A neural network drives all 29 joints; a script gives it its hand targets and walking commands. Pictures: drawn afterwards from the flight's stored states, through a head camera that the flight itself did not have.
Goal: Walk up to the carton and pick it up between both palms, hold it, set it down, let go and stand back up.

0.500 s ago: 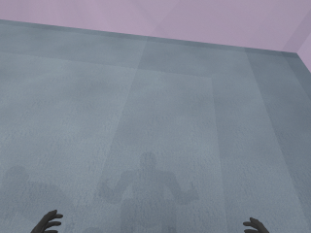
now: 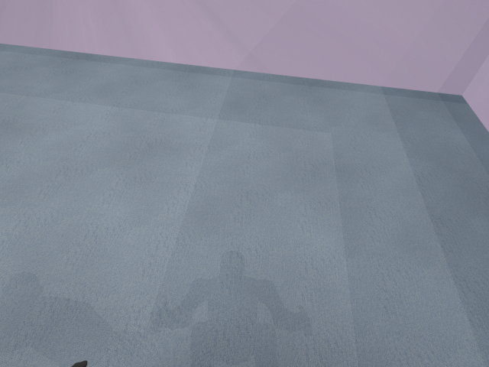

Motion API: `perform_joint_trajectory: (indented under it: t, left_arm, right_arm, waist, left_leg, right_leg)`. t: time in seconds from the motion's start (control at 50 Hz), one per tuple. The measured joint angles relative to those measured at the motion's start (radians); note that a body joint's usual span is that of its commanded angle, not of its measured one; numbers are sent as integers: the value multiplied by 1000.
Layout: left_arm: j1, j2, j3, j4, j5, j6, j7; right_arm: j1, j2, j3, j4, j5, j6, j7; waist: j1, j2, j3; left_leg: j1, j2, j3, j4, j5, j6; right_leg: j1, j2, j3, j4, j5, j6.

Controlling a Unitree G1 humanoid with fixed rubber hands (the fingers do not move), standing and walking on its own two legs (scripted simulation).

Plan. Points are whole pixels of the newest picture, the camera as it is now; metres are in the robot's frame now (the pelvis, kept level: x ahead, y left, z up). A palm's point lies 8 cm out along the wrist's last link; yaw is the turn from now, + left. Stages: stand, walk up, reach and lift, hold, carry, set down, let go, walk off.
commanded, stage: stand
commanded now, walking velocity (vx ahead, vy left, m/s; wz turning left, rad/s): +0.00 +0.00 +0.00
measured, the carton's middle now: out of the picture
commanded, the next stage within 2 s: walk up in 0.92 s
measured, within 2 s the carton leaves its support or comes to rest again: neither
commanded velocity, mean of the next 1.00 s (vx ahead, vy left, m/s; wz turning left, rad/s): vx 0.00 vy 0.00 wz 0.00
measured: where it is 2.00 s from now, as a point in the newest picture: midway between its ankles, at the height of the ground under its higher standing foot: outside the picture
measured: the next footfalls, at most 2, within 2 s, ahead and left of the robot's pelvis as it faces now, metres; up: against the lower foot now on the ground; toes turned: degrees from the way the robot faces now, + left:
left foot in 1.48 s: +0.01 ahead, +0.20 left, +0.00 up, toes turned +21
right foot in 1.74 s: +0.07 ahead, +0.04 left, +0.00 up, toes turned +33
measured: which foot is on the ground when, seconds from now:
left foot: down 0.00-1.00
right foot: down 0.00-1.00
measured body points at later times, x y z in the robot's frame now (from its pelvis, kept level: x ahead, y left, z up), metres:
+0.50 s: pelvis +0.00 +0.00 +0.02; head +0.01 +0.01 +0.47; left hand +0.08 +0.31 -0.12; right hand +0.10 -0.29 -0.11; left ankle +0.02 +0.12 -0.73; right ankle +0.01 -0.13 -0.73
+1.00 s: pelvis +0.00 +0.00 +0.02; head +0.01 +0.00 +0.47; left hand +0.09 +0.30 -0.11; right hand +0.08 -0.31 -0.11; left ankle +0.02 +0.12 -0.73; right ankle +0.01 -0.13 -0.73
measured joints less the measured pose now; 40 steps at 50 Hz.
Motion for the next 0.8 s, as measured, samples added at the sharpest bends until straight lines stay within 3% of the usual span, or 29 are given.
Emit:
perform_joint_trajectory:
  t: [0.4, 0.8]
  left_arm:
    - [-14, 11, -7, 128, -7, -4, -6]
    - [-42, 8, 0, 161, -8, 3, -1]
  right_arm:
    - [-40, -10, 5, 105, 7, -4, 3]
    - [-51, -23, 3, 154, 8, 2, 2]
  waist:
    - [6, 1, 9]
    - [0, 6, 3]
  left_leg:
    - [94, -7, 0, -175, 90, 1]
    - [132, 1, 2, -235, 118, -7]
  right_leg:
    - [94, -7, -2, -171, 87, 5]
    - [132, 0, -2, -234, 117, 1]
